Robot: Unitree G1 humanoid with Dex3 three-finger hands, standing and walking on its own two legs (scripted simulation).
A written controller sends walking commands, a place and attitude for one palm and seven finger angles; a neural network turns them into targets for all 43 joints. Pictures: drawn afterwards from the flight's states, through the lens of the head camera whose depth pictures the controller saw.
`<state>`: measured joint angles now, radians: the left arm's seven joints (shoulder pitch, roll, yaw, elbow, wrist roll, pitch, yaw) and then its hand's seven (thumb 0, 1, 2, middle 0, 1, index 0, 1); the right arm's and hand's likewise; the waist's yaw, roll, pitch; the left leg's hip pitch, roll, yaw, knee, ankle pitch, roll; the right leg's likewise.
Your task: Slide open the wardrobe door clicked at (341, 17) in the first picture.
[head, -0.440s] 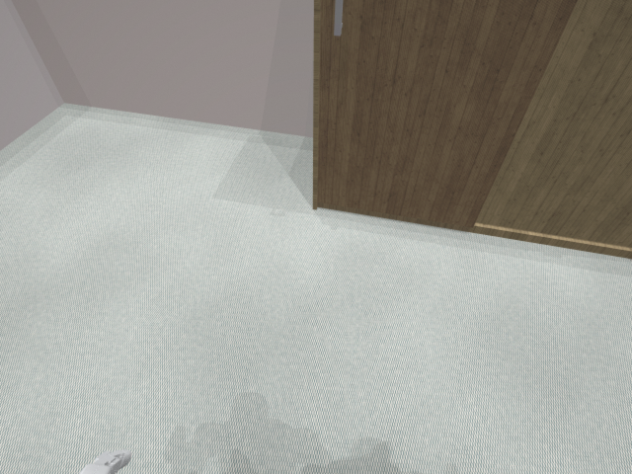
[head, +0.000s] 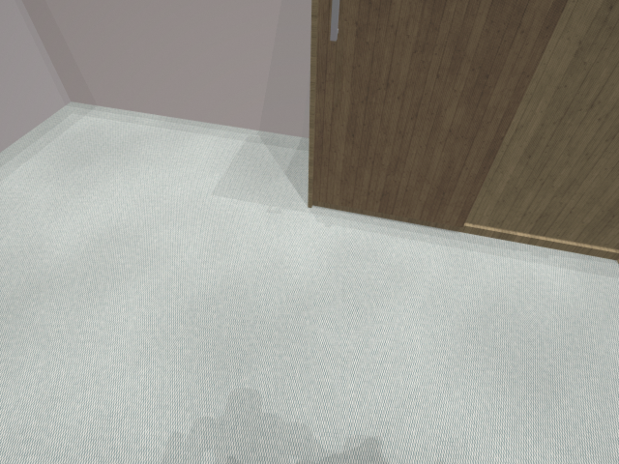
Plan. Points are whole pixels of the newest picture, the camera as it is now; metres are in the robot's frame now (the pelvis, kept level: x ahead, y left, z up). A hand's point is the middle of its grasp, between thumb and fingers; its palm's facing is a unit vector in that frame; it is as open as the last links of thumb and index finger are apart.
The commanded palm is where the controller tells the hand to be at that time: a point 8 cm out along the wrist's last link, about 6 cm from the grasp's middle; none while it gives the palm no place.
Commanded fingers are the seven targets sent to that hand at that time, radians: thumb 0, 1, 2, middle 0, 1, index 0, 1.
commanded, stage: stand and wait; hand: left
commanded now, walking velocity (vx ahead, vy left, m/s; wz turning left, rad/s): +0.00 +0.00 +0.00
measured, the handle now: (337, 0) +1.31 +0.00 +0.13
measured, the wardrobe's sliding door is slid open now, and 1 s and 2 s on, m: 0.00 0.00 0.00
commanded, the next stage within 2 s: look at it before walking up in 0.54 s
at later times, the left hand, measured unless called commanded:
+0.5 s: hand out of the picture +0.06 +0.25 -0.15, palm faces -0.04 -0.94 -0.34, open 7.4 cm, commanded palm none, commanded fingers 0.00 0.90 0.90 -0.20 -0.30 -0.20 -0.30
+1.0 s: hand out of the picture +0.07 +0.25 -0.15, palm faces -0.04 -0.94 -0.34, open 7.4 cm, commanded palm none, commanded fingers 0.00 0.90 0.90 -0.20 -0.30 -0.20 -0.30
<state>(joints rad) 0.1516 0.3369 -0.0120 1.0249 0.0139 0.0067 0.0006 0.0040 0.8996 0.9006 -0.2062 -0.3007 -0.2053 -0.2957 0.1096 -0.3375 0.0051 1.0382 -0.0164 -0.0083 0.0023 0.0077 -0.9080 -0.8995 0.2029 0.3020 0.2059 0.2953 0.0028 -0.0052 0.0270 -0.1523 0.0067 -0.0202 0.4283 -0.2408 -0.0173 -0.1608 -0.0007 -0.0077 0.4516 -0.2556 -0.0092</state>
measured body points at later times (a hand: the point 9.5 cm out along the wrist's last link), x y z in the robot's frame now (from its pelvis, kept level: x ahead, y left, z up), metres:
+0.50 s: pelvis -0.02 +0.00 +0.00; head -0.02 +0.00 +0.45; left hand +0.06 +0.30 -0.13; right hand +0.05 -0.30 -0.13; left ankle +0.00 +0.13 -0.74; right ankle -0.01 -0.11 -0.74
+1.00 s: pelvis -0.01 +0.00 +0.00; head +0.00 +0.00 +0.45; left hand +0.07 +0.30 -0.13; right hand +0.08 -0.29 -0.13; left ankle +0.00 +0.13 -0.74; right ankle -0.01 -0.11 -0.74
